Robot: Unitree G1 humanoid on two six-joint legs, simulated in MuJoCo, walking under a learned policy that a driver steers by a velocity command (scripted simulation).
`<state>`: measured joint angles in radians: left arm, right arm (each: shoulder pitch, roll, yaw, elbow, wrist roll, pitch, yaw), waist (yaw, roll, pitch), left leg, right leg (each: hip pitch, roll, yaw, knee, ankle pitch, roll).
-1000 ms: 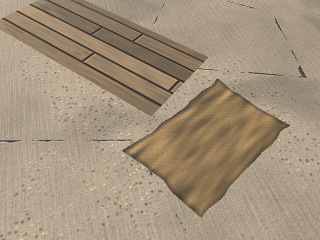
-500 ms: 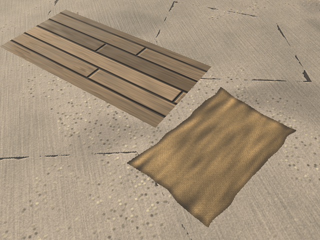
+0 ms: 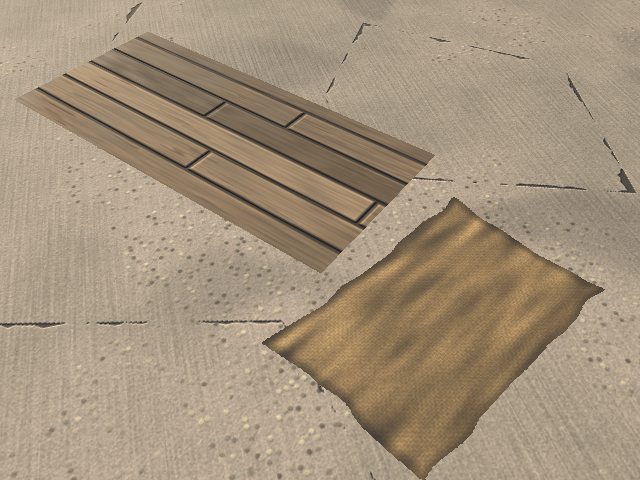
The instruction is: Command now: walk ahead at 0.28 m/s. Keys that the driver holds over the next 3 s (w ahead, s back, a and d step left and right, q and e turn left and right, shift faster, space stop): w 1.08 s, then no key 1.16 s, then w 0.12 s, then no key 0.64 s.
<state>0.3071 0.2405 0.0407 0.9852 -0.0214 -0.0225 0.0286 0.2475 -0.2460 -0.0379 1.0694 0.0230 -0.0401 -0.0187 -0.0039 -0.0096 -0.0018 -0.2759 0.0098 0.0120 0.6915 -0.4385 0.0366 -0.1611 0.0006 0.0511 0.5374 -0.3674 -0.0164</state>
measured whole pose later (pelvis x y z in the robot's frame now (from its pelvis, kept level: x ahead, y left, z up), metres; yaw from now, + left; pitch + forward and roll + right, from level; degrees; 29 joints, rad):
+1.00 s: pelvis +0.51 +0.00 +0.00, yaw +0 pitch +2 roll -3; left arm 0.38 0.26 0.05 1.02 -0.02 -0.07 0.00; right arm 0.02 -0.24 -0.03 0.82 0.02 -0.09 0.03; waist 0.08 0.03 0.01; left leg -0.58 0.08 0.00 0.52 0.01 0.03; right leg 0.07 0.05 -0.04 0.22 -0.33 -0.01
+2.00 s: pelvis +0.75 +0.01 +0.00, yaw +0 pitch -1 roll +0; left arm 0.06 0.22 0.05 1.05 0.00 0.01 0.02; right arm 0.26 -0.21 -0.03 1.08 -0.01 0.01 -0.04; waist -0.02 0.00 0.04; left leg -0.09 0.01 0.05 0.49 -0.38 -0.01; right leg -0.33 0.02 -0.02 0.53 -0.19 -0.03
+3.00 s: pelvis +0.82 -0.01 +0.01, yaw +0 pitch -1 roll +0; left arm 0.15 0.21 0.03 1.10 0.00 -0.01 0.03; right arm 0.23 -0.19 -0.05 1.10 0.00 -0.02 -0.04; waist 0.00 0.00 0.04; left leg -0.17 0.04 0.00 0.48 -0.30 -0.03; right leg -0.20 0.02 -0.05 0.47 -0.26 -0.03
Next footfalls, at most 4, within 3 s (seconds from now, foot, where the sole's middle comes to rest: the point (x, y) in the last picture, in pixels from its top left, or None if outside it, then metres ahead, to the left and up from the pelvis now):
0.52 right None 0.41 -0.11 -0.77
1.04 left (273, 404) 0.72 0.13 -0.77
1.48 right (371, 353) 0.85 -0.11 -0.77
2.76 left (274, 360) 0.83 0.13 -0.77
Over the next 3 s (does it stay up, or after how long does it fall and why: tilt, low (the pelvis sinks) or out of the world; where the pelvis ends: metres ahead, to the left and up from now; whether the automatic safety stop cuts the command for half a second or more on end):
stays up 0.82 -0.01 0.01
